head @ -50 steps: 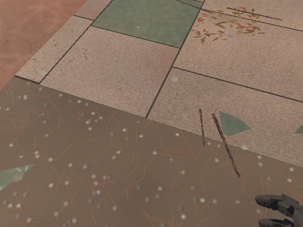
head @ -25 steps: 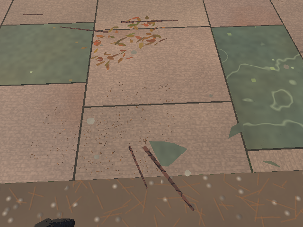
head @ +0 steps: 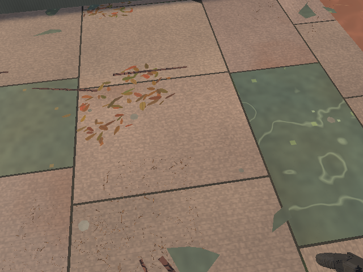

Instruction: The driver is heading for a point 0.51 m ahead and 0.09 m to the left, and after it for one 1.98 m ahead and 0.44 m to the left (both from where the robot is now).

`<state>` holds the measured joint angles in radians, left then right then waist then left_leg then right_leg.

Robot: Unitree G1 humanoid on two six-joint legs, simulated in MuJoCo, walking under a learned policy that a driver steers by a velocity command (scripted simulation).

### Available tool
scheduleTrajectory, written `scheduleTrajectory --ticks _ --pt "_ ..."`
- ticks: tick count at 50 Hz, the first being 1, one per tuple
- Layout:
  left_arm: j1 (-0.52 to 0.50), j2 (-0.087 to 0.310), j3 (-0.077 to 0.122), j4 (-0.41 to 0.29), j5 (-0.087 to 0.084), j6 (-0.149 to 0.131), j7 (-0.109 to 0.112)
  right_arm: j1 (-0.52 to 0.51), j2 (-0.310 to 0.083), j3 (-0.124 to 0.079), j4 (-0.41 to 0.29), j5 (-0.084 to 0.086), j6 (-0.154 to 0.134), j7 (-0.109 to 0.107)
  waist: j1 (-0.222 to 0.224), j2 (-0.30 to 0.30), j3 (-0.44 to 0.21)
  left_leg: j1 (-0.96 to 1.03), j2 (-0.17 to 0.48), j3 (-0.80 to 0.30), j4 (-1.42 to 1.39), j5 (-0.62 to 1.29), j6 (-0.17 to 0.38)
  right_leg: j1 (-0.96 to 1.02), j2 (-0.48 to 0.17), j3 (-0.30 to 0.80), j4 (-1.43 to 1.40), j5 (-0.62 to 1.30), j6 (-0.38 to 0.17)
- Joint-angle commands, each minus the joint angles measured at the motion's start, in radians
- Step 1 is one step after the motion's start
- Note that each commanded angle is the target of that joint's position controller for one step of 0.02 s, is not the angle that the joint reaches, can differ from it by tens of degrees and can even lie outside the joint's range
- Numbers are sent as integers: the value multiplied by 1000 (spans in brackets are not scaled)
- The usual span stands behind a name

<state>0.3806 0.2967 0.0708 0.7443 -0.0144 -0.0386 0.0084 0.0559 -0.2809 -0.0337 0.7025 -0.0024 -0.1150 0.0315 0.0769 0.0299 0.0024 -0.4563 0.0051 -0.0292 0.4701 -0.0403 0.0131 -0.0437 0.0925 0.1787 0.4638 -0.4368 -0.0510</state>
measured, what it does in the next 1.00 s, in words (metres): walks ahead, turning left: right foot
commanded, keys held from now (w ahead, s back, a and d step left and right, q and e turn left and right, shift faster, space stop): w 0.38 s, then w+q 0.56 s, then q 0.06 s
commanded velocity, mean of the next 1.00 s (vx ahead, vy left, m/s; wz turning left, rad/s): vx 0.50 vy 0.00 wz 0.18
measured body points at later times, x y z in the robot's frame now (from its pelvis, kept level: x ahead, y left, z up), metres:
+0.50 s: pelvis +0.26 -0.01 +0.00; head +0.30 -0.02 +0.45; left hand +0.52 +0.20 -0.06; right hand +0.23 -0.29 -0.13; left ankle +0.12 +0.12 -0.73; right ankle +0.40 -0.13 -0.72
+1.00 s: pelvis +0.52 +0.01 +0.00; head +0.55 +0.03 +0.45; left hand +0.47 +0.30 -0.13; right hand +0.78 -0.17 -0.08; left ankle +0.64 +0.16 -0.71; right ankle +0.40 -0.14 -0.73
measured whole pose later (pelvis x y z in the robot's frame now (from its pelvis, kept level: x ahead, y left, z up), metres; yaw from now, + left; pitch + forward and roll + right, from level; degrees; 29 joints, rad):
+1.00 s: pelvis +0.52 +0.01 +0.00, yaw +16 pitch +1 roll -3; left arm 0.31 0.29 0.08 0.86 -0.02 -0.06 0.01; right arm 0.08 -0.27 -0.05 0.69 0.01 -0.02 0.06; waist 0.08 0.03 0.04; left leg -0.59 0.07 0.03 0.63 -0.08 0.06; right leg 0.10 -0.02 -0.27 0.28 -0.38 0.04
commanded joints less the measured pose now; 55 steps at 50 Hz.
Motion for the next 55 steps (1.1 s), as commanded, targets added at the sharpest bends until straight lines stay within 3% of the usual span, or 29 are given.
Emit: scheduleTrajectory --ticks 1,2,3,4,5,7,9,15,20,22,24,25,26,27,28,29,31,32,34,38,42,46,48,50,51,52,53,54,55 --pt "41 50 -1 -66 20 -12 2 281 -246 -83 -13 -19 -22 -11 -146 39 -270 602 236 -272 30 9 172 -285 -94 31 449 364 -40" --pt "137 19 -13 -65 -10 -24 2 367 -268 -96 39 -5 -7 2 -125 315 -333 800 380 -703 -135 -299 297 -596 15 -36 723 -133 20" --pt "58 116 5 -58 -23 -27 3 350 -178 -72 33 22 -5 5 -158 170 -219 740 368 -729 -192 -526 263 -715 -42 22 818 -116 16" --pt "-57 145 13 -82 -20 -28 2 284 -140 -58 23 18 2 0 -163 82 -97 617 334 -588 -204 -490 223 -746 -85 -13 820 -26 13" --pt "-113 132 10 -96 -6 -30 2 233 -125 -49 14 6 8 -2 -143 27 -33 501 293 -480 -221 -372 211 -723 -124 -51 782 44 15" --pt "-118 98 10 -100 7 -34 -5 191 -94 -36 15 -10 9 -6 -98 52 0 376 227 -355 -262 -205 200 -643 -180 -68 678 131 22" --pt "-97 65 3 -90 5 -30 -7 199 -93 -34 27 -1 4 -8 -85 76 -11 344 203 -279 -289 -95 210 -609 -190 -95 616 148 35" --pt "-268 18 -20 -134 11 -38 -15 257 -156 -48 71 16 17 -22 -131 42 22 334 176 -118 -332 66 199 -598 -188 -141 264 407 68" --pt "-408 24 -21 -174 -3 -51 -37 349 -166 -48 121 27 37 -25 -175 39 58 388 205 -108 -295 73 180 -540 -150 -156 97 482 55" --pt "-419 42 -14 -186 -3 -59 -46 357 -177 -52 133 30 50 -31 -154 45 63 434 231 -142 -253 105 166 -520 -138 -145 49 421 35" --pt "-331 78 3 -164 1 -67 -45 331 -201 -59 132 31 60 -36 -89 56 20 438 225 -147 -154 242 143 -371 -111 -162 0 376 9" --pt "-204 118 25 -126 6 -68 -37 323 -186 -53 128 28 61 -37 -25 40 -63 394 176 -113 -12 331 117 -174 -102 -175 -20 387 -17" --pt "-29 180 46 -97 23 -67 -25 306 -133 -32 101 10 57 -36 53 -16 -211 228 118 -75 247 180 79 119 -237 -55 32 407 -74" --pt "53 270 66 -78 33 -54 -20 433 -15 4 79 9 40 -34 16 -278 -367 -147 -32 8 616 -358 6 474 -500 352 -14 284 -213" --pt "72 183 46 -73 24 -48 -20 417 -91 -13 96 33 28 -32 43 -272 -391 -258 -18 -99 766 -539 2 441 -518 519 -119 115 -238" --pt "7 134 28 -71 17 -48 -19 332 -159 -37 75 51 26 -31 38 -201 -219 -324 29 -101 812 -467 7 312 -483 371 -146 86 -193" --pt "-115 73 8 -67 18 -53 -22 251 -140 -41 58 35 36 -35 -17 -135 -66 -279 95 -70 743 -325 1 68 -401 160 -215 194 -152" --pt "-153 52 3 -63 24 -61 -24 264 -124 -45 63 31 50 -35 -51 -151 -33 -224 120 -78 709 -280 -2 -17 -370 82 -253 250 -138" --pt "-187 52 9 -46 26 -76 -25 286 -78 -41 67 33 75 -34 -83 -141 -7 -168 130 -72 684 -237 -13 -103 -359 -13 -308 342 -142" --pt "-178 89 25 -5 31 -86 -14 215 -61 -42 29 24 90 -31 -87 -92 31 -233 135 -85 544 -77 -29 -95 -357 -158 -343 468 -148" --pt "-149 126 34 23 24 -73 -1 88 -39 -29 -11 23 79 -3 -41 -69 63 -197 118 -16 314 90 -15 -64 -339 -281 -352 490 -122" --pt "-89 158 47 61 4 -48 1 -25 -45 -26 -71 24 81 18 -5 -60 98 -230 106 28 196 42 21 69 -379 -327 -315 523 -103" --pt "-99 177 52 67 -5 -31 4 -35 -61 -34 -95 19 83 27 -23 -73 98 -204 73 69 160 -43 48 121 -386 -357 -229 735 -81" --pt "-123 203 59 57 -14 -10 16 76 -107 -61 -84 10 85 29 -94 -112 7 -29 -15 138 150 -119 83 130 -364 -384 -7 1129 -47" --pt "-140 195 55 50 -20 -4 20 225 -154 -89 -47 10 84 22 -174 -94 -75 174 -63 146 75 -27 113 68 -323 -406 193 1137 -11" --pt "-117 164 42 37 -3 -12 20 343 -231 -120 -23 9 92 -1 -224 0 -157 452 4 12 40 236 161 -145 -266 -410 476 831 56" --pt "-2 20 -4 -8 56 -32 4 292 -349 -128 -46 -1 93 -17 -84 278 -266 805 297 -452 95 625 358 -576 -73 -346 864 -217 134" --pt "-29 106 1 7 28 -54 -8 322 -295 -114 -92 -3 86 -8 -167 126 -497 848 384 -668 -5 532 452 -607 -50 -105 998 -282 128" --pt "-146 146 14 -23 -12 -58 -9 275 -241 -99 -94 -2 79 -1 -181 47 -377 757 332 -518 -34 517 398 -661 -101 -80 978 -188 106"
